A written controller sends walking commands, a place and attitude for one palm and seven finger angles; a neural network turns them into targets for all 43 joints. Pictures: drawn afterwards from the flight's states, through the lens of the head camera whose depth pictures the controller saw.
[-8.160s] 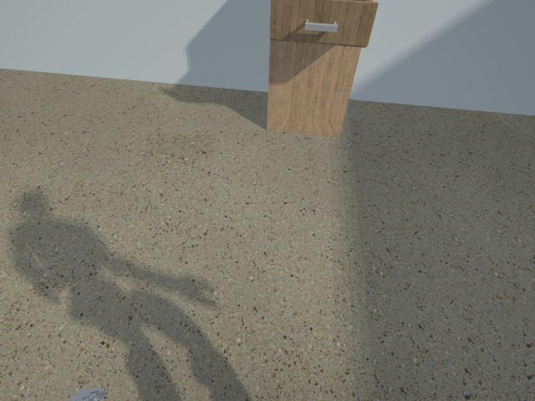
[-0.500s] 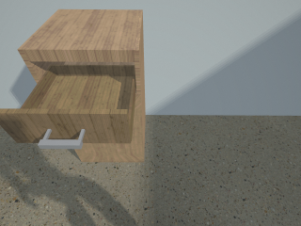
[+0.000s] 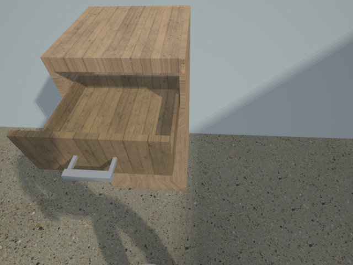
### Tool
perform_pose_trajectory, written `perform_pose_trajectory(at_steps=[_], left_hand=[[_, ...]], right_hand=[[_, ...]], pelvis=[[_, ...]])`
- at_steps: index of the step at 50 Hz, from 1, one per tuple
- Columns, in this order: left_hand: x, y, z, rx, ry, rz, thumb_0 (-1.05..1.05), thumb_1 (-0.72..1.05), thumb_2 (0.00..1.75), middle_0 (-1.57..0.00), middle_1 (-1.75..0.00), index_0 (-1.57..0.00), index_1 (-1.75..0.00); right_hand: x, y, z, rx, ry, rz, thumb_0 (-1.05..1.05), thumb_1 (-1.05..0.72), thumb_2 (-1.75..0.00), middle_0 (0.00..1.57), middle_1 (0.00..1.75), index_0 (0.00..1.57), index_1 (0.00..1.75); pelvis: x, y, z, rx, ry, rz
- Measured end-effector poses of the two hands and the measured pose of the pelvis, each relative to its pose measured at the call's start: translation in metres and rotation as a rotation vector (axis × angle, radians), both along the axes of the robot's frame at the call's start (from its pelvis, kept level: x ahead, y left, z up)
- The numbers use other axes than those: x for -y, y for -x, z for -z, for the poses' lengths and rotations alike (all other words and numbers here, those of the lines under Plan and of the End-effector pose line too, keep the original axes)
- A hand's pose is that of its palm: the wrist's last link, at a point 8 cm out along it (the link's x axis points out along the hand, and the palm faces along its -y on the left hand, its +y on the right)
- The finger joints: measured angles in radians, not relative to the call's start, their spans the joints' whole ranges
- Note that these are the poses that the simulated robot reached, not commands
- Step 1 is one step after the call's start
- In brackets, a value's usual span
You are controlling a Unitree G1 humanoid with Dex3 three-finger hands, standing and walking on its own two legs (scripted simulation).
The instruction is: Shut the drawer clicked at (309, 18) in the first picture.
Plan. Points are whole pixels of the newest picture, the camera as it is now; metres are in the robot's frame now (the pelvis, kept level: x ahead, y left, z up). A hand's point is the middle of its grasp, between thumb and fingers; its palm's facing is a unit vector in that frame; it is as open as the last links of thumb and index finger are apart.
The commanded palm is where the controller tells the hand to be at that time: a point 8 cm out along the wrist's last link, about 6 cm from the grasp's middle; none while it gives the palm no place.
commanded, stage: shuffle to correct the standing spot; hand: left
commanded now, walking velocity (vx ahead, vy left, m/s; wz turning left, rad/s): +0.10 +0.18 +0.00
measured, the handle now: (91, 168) +0.34 +0.26 +0.00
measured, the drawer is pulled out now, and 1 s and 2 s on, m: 0.28 0.28 0.28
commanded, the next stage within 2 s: come to a stop and stand still in 0.04 s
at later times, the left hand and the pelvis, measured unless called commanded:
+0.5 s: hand out of the picture +0.06 +0.24 -0.17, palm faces +0.02 -0.97 -0.23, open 7.4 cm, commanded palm none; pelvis +0.04 +0.05 +0.00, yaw -1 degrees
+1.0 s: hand out of the picture +0.09 +0.24 -0.16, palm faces -0.04 -0.98 -0.22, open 7.4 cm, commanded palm none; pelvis +0.04 +0.06 +0.01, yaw -3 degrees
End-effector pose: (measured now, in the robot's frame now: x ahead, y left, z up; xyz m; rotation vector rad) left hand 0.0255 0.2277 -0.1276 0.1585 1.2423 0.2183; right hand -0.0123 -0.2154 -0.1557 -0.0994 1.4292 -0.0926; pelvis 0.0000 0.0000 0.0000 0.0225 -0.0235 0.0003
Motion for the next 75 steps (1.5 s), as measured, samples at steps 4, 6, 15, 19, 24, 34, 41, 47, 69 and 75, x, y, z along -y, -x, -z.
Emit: perform_pose_trajectory(at_steps=[4, 6, 15, 19, 24, 34, 41, 47, 69, 75], left_hand=[[-0.008, 0.010, -0.004, -0.048, 0.017, -0.012, 0.01, 0.92, 0.90, -0.20, -0.30, -0.20, -0.30], [-0.016, 0.015, -0.003, -0.078, 0.030, -0.017, 0.01, 0.91, 0.90, -0.20, -0.30, -0.20, -0.30], [-0.074, 0.014, 0.027, -0.179, 0.031, -0.028, 0.01, 0.91, 0.90, -0.20, -0.30, -0.20, -0.30], [-0.079, -0.003, 0.020, -0.157, 0.025, -0.014, 0.01, 0.91, 0.90, -0.20, -0.30, -0.20, -0.30], [-0.067, -0.026, 0.013, -0.112, 0.022, 0.024, 0.01, 0.91, 0.90, -0.20, -0.30, -0.20, -0.30], [-0.049, -0.044, 0.001, -0.038, -0.002, 0.089, 0.01, 0.93, 0.90, -0.20, -0.30, -0.20, -0.30], [-0.059, -0.062, 0.002, 0.012, 0.008, 0.096, 0.01, 0.92, 0.90, -0.20, -0.30, -0.20, -0.30], [-0.062, -0.064, -0.002, 0.008, 0.018, 0.111, 0.01, 0.91, 0.90, -0.20, -0.30, -0.20, -0.30], [-0.058, -0.047, 0.011, -0.134, 0.061, 0.080, 0.01, 0.91, 0.90, -0.20, -0.30, -0.20, -0.30], [-0.060, -0.052, 0.012, -0.129, 0.062, 0.075, 0.01, 0.91, 0.90, -0.20, -0.30, -0.20, -0.30]], right_hand=[[-0.001, -0.038, -0.016, 0.068, 0.019, -0.012, 0.01, -0.92, -0.90, 0.20, 0.30, 0.20, 0.30], [-0.001, -0.056, -0.023, 0.105, 0.036, -0.019, 0.02, -0.93, -0.90, 0.20, 0.30, 0.20, 0.30], [-0.029, -0.110, -0.026, 0.223, 0.133, -0.053, 0.01, -0.92, -0.90, 0.20, 0.29, 0.19, 0.30], [-0.050, -0.108, -0.026, 0.195, 0.099, -0.052, 0.01, -0.91, -0.90, 0.20, 0.29, 0.19, 0.30], [-0.046, -0.104, -0.016, 0.181, 0.076, -0.007, 0.00, -0.94, -0.90, 0.21, 0.30, 0.20, 0.30], [-0.035, -0.085, -0.013, 0.170, 0.054, 0.063, 0.01, -0.92, -0.90, 0.20, 0.30, 0.20, 0.30], [-0.047, -0.066, -0.016, 0.155, 0.062, 0.042, 0.01, -0.93, -0.90, 0.20, 0.30, 0.19, 0.30], [-0.055, -0.051, -0.018, 0.102, 0.049, 0.032, 0.01, -0.92, -0.90, 0.20, 0.30, 0.20, 0.30], [-0.063, -0.071, -0.020, 0.056, 0.070, 0.039, 0.01, -0.91, -0.90, 0.20, 0.30, 0.20, 0.30], [-0.062, -0.081, -0.022, 0.069, 0.082, 0.034, 0.01, -0.92, -0.90, 0.20, 0.30, 0.20, 0.30]], pelvis=[[-0.009, -0.007, -0.010, -0.012, -0.015, -0.004], [-0.016, -0.011, -0.012, -0.017, -0.022, -0.001], [-0.057, -0.032, 0.007, -0.019, 0.005, 0.009], [-0.059, -0.038, 0.001, -0.022, 0.000, 0.006], [-0.054, -0.039, 0.001, -0.023, -0.011, 0.021], [-0.051, -0.040, -0.002, -0.018, 0.021, 0.041], [-0.058, -0.039, -0.003, -0.005, 0.025, 0.038], [-0.062, -0.040, -0.007, -0.014, 0.019, 0.043], [-0.068, -0.068, -0.008, -0.013, 0.022, 0.050], [-0.070, -0.072, -0.008, -0.010, 0.023, 0.048]])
